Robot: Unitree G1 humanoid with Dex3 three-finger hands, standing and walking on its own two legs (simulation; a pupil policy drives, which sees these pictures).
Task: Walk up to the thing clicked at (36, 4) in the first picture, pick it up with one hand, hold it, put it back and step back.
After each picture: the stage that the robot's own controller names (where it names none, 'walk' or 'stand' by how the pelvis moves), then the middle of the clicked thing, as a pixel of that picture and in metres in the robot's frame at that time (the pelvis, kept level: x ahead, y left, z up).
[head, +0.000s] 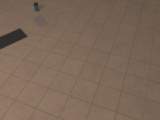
stand; (36, 7) +2.18 +0.73 -0.72
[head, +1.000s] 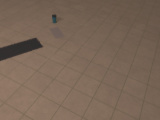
walk; (54, 18) +2.12 +0.37 -0.69
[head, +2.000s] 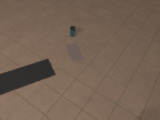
walk; (72, 31) +1.52 +0.12 -0.71
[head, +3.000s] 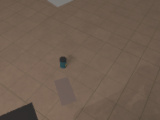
walk; (63, 62) +1.03 +0.18 -0.71
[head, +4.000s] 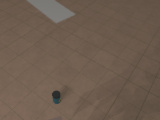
walk; (56, 97) +0.67 +0.19 -0.71
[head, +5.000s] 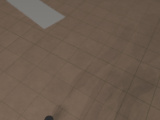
walk; out of the picture +0.42 +0.21 -0.71
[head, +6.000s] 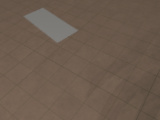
stand; out of the picture +0.36 +0.24 -0.72
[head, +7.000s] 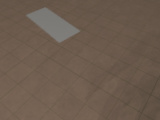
stand; out of the picture +0.36 +0.21 -0.72
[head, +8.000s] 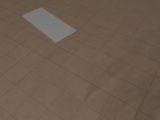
stand; out of the picture +0.36 +0.22 -0.73
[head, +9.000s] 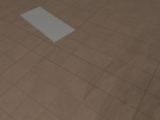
stand; out of the picture +0.35 +0.23 -0.73
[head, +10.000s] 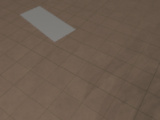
go down; out of the picture +0.34 +0.23 -0.73
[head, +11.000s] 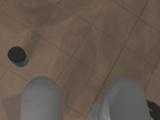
go down; (18, 57) +0.42 +0.26 -0.32
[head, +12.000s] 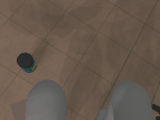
approach; (27, 63) +0.42 +0.26 -0.31
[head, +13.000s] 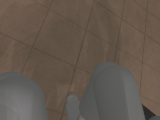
close in; out of the picture +0.41 +0.30 -0.22
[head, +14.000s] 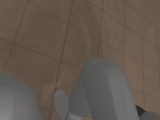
close; out of the picture +0.40 +0.31 -0.22
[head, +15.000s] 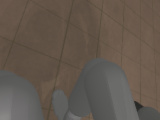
lift; out of the picture +0.38 +0.30 -0.23
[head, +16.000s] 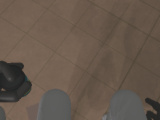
lift; (16, 82) +0.31 +0.23 -0.05
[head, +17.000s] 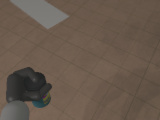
hold; (38, 90) +0.33 +0.17 +0.00
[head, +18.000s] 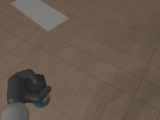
hold; (38, 91) +0.33 +0.17 -0.01
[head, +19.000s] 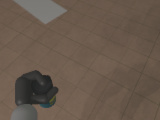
crouch; (44, 92) +0.33 +0.15 -0.03
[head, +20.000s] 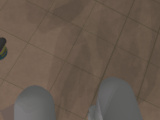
crouch; out of the picture +0.46 +0.26 -0.10
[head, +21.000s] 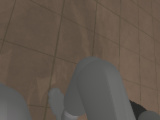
lower; out of the picture +0.43 +0.32 -0.23
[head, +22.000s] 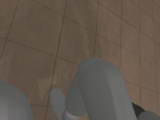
lower; out of the picture +0.42 +0.32 -0.23
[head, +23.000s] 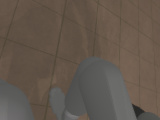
lower; out of the picture +0.42 +0.32 -0.23
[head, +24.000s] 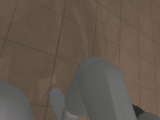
lower; out of the picture +0.42 +0.32 -0.23
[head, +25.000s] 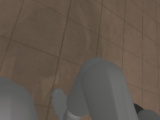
open; out of the picture +0.42 +0.30 -0.23
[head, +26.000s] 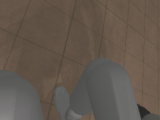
stand; out of the picture +0.42 +0.30 -0.23
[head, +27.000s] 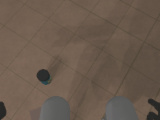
walk; (44, 77) +0.43 +0.23 -0.46
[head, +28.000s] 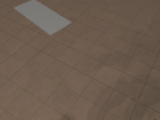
stand; out of the picture +0.37 +0.20 -0.66
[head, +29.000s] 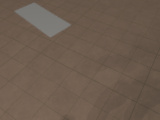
stand; out of the picture +0.39 +0.21 -0.67
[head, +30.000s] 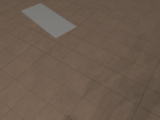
stand; out of the picture +0.39 +0.20 -0.71
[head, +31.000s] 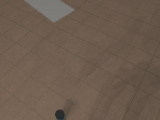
walk; (60, 116) +0.43 +0.17 -0.70
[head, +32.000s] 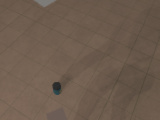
walk; (57, 88) +0.61 +0.19 -0.71
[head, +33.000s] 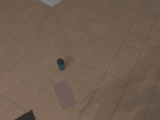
walk; (61, 64) +0.94 +0.31 -0.70
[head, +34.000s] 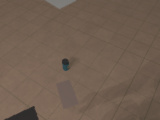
stand; (65, 64) +1.01 +0.21 -0.71
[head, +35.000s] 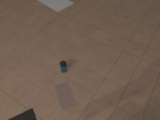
stand; (63, 66) +1.02 +0.22 -0.73
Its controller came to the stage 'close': yes
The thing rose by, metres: 0.71
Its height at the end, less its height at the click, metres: +0.00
